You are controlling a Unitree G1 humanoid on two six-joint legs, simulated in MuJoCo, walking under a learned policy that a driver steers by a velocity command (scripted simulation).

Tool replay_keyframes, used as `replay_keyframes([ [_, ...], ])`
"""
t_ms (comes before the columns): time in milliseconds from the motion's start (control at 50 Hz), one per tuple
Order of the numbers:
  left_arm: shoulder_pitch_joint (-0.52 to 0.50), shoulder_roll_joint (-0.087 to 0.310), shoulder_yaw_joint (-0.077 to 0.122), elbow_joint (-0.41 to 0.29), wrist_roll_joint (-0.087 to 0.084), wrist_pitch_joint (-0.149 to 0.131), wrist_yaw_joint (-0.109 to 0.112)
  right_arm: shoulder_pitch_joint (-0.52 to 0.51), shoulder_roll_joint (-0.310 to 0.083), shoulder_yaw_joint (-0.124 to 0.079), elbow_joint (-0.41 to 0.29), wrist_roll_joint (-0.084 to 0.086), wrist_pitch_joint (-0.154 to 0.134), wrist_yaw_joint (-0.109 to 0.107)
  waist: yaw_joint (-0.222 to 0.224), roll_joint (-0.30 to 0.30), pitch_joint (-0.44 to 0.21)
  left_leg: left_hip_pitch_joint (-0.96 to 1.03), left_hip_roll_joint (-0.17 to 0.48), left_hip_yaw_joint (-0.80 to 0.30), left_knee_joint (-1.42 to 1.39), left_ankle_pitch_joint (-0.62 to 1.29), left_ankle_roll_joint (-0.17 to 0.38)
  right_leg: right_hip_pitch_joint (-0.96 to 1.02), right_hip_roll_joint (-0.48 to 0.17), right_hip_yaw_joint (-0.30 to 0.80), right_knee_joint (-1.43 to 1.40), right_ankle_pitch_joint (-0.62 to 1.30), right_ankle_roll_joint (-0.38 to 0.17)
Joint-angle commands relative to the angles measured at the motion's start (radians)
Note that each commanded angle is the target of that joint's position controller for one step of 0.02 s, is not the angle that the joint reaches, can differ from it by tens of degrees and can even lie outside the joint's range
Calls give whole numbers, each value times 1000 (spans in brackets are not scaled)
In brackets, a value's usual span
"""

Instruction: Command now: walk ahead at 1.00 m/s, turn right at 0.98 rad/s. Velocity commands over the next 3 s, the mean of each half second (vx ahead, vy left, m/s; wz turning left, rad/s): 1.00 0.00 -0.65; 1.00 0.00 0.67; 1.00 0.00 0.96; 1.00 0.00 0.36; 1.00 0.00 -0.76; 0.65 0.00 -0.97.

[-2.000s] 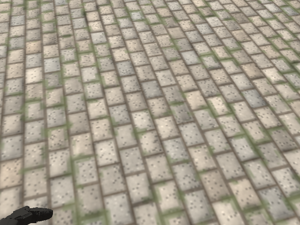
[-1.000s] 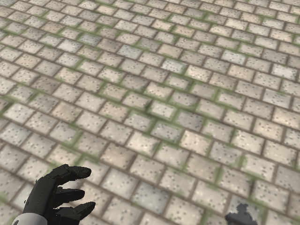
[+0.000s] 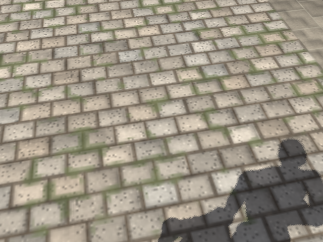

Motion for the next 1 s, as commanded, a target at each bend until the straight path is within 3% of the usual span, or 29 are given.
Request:
replay_keyframes([
  [20,28,147,38,-65,-14,-56,19,46,-167,-31,-82,-29,21,-2,-44,73,-41,-268,49,-8,-139,-49,-28,173,-286,523,-406,139,-172],
  [60,48,143,35,-61,-16,-76,9,-55,-142,-21,-124,-24,37,7,-27,61,0,-235,54,29,-305,-7,-47,61,-238,470,-449,165,-164],
  [120,83,146,43,-49,-14,-84,-4,-225,-94,-1,-189,0,30,19,32,25,28,-172,10,61,-569,307,-43,16,-184,428,-464,304,-111],
  [200,147,168,55,-19,-27,-84,-6,-293,-117,-4,-221,19,21,18,86,-26,-18,-77,-55,56,-773,456,-1,171,-223,463,-410,536,-52],
  [240,121,193,61,-20,-26,-80,4,-209,-157,-20,-201,20,17,7,41,-32,-77,87,-103,47,-854,386,18,227,-217,468,-288,737,-3],
  [260,113,224,66,-16,-18,-81,3,-83,-206,-42,-166,23,14,-6,-21,-33,-164,219,-127,55,-834,308,33,264,-220,454,-140,870,20],
  [280,67,246,68,-18,-10,-85,-1,120,-242,-64,-116,25,11,-23,-146,-31,-249,417,-107,69,-837,254,49,212,-205,422,86,884,40],
  [300,37,165,46,-32,1,-99,-2,336,-296,-90,-68,9,6,-44,-237,12,-346,643,17,-43,-809,28,78,70,-161,364,392,684,53],
  [320,172,-22,-1,-58,-30,-103,-1,350,-367,-103,-49,-35,-4,-41,-114,344,-452,854,317,-576,-949,-212,196,-229,-25,264,725,-212,92],
  [340,187,37,-15,-49,-14,-102,3,267,-327,-109,-48,-11,4,-21,-88,350,-433,774,323,-903,-1112,-372,258,-348,-65,227,798,-163,78],
  [360,78,82,-6,-42,7,-92,1,160,-223,-92,-57,1,4,-10,-73,175,-245,609,265,-746,-1127,-370,264,-378,-138,207,778,-61,79],
  [380,-8,91,-8,-60,24,-89,-11,139,-179,-84,-37,8,4,0,-71,43,-156,476,216,-597,-1116,-228,265,-357,-163,191,729,-19,87],
  [400,-78,79,-12,-87,34,-88,-22,161,-166,-79,-7,6,0,4,-66,15,-111,395,170,-495,-1115,-98,255,-344,-178,192,679,-34,92],
  [440,-115,29,-31,-132,53,-78,-35,216,-136,-64,59,18,-11,11,-15,71,-61,304,119,-414,-1134,50,263,-349,-218,164,593,-92,114],
  [500,-231,12,-59,-215,63,-80,-46,237,-161,-71,81,35,-21,6,7,71,-7,200,98,-354,-1209,159,282,-371,-274,115,374,-65,168],
  [540,-299,-2,-81,-248,37,-88,-66,177,-203,-89,60,30,-19,7,23,78,6,-4,31,-239,-1269,181,245,-123,-254,65,111,86,192],
  [580,-276,20,-74,-230,16,-86,-70,182,-257,-106,53,42,-23,21,33,84,-19,-109,51,-229,-1315,271,233,130,-208,19,54,193,196],
  [620,-233,65,-52,-206,16,-83,-49,209,-263,-106,57,52,-24,29,55,48,-47,-30,58,-210,-1212,421,203,217,-203,30,-19,196,189],
  [660,-23,116,-18,-139,39,-89,-16,239,-273,-109,69,56,-22,30,157,-12,-191,-25,-32,-133,-803,617,163,478,-191,23,-66,98,167],
  [680,142,185,7,-131,60,-96,9,220,-214,-92,49,59,-29,29,236,-82,-301,-172,-94,-83,-477,424,136,667,-390,227,-116,-163,135],
  [700,186,245,15,-134,79,-94,25,278,-72,-61,11,73,-23,17,170,-242,-377,-342,-134,-42,-167,-132,136,731,-663,661,-291,-521,103],
  [720,123,232,22,-136,51,-83,31,285,-122,-64,-14,74,-6,14,127,-266,-368,-434,-118,-26,-34,-45,148,651,-687,899,-417,-631,36],
  [740,38,137,4,-138,36,-86,28,209,-147,-69,-9,50,11,15,96,-152,-211,-483,-57,-13,-25,32,148,543,-632,725,-399,-547,36],
  [760,9,79,-8,-128,26,-94,20,161,-142,-69,-3,38,21,26,83,-91,-123,-474,-26,-8,-66,71,140,445,-576,550,-392,-338,44],
  [800,5,39,-17,-96,21,-108,20,147,-113,-67,2,24,47,47,31,-97,-52,-429,10,-12,-114,88,115,331,-508,340,-429,-96,77],
  [860,50,11,-19,-39,-4,-133,11,29,-81,-58,-55,14,78,63,10,-88,-8,-490,34,12,-149,131,102,331,-485,147,-469,201,95],
  [900,34,7,-20,-24,-3,-142,10,-50,-74,-48,-104,15,77,75,-10,-97,-1,-477,27,45,-232,237,106,310,-450,12,-491,344,112],
  [960,13,46,-13,-11,0,-146,14,-160,-82,-30,-146,20,74,98,-20,-54,36,-315,-8,144,-499,388,137,244,-398,-158,-545,457,145],
  [1000,64,93,-5,3,1,-144,20,-191,-96,-26,-147,20,72,104,-16,-34,23,-171,-92,245,-613,405,176,285,-392,-216,-479,872,169],
])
